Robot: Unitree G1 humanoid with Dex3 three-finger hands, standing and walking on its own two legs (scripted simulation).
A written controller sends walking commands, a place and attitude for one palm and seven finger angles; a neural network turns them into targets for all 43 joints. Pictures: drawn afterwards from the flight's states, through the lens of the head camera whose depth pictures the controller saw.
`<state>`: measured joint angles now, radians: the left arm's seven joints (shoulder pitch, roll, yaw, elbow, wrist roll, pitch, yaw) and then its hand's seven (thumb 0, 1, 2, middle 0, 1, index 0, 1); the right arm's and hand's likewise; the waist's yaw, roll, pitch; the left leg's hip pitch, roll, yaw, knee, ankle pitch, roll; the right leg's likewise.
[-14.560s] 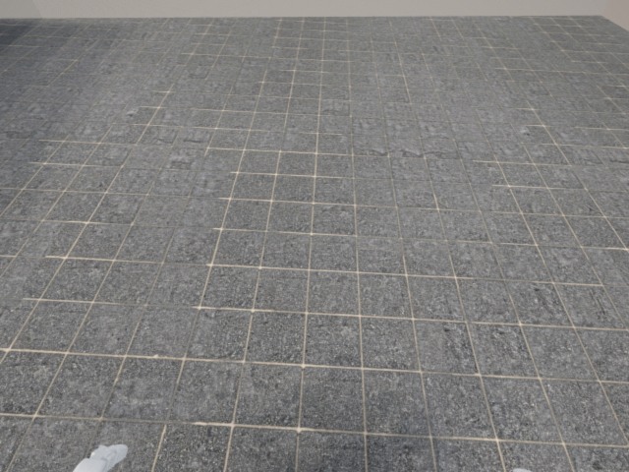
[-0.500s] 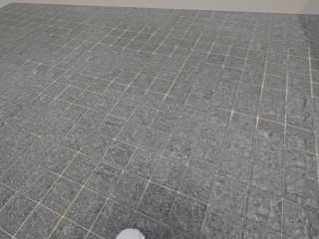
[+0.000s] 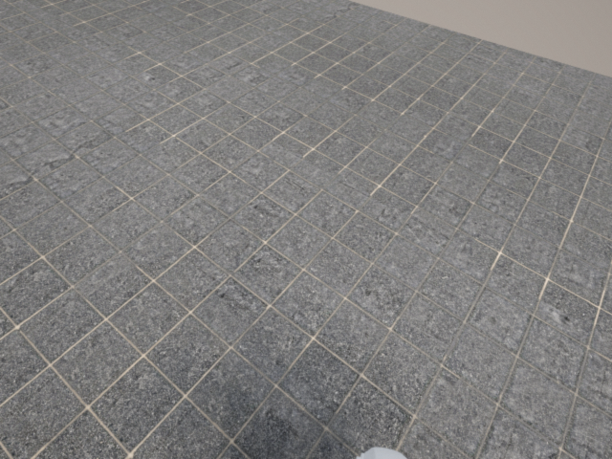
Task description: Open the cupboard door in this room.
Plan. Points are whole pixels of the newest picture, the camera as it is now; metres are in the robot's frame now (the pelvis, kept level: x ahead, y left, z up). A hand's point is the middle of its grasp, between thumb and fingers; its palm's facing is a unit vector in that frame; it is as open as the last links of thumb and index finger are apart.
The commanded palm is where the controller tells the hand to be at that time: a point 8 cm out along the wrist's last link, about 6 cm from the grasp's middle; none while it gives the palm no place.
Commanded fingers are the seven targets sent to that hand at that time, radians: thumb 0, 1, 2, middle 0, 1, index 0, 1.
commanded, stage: turn or walk to find it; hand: left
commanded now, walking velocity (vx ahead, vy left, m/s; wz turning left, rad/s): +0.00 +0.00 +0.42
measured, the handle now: out of the picture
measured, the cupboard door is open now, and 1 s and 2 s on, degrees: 0 0 0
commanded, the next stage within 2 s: none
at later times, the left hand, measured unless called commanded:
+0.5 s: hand out of the picture +0.02 +0.13 -0.15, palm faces +0.24 -0.93 -0.27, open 7.4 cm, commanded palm none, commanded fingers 0.00 0.90 0.90 -0.20 -0.30 -0.20 -0.30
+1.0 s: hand out of the picture -0.09 +0.20 -0.17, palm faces +0.47 -0.85 -0.24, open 7.4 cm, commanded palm none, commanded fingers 0.00 0.90 0.90 -0.20 -0.30 -0.20 -0.30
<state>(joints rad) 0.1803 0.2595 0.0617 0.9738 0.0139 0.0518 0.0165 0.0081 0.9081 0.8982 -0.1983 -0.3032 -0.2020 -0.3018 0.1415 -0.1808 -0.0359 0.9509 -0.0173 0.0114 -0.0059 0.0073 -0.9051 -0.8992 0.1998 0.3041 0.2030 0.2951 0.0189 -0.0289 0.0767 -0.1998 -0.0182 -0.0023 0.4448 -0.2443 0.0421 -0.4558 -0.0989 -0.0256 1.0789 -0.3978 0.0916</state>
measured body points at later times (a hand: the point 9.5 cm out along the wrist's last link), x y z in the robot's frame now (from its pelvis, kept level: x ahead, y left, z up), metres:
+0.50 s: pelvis -0.01 -0.06 +0.00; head +0.02 -0.09 +0.45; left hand +0.01 +0.18 -0.13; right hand +0.06 -0.31 -0.17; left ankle -0.09 +0.09 -0.65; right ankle +0.00 -0.15 -0.74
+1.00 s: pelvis -0.04 -0.01 +0.00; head -0.02 +0.02 +0.45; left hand -0.11 +0.25 -0.16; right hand +0.15 -0.19 -0.13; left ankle -0.08 +0.07 -0.74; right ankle +0.00 -0.17 -0.66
